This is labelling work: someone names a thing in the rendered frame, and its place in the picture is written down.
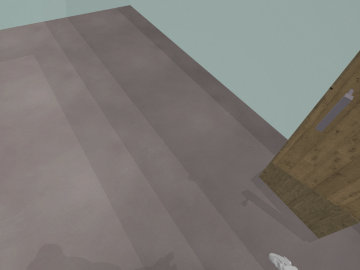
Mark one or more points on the handle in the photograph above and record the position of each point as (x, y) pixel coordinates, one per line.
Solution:
(344, 101)

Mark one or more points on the cupboard door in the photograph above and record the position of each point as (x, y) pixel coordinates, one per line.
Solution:
(328, 162)

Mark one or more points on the right robot hand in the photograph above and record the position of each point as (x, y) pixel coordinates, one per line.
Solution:
(282, 263)

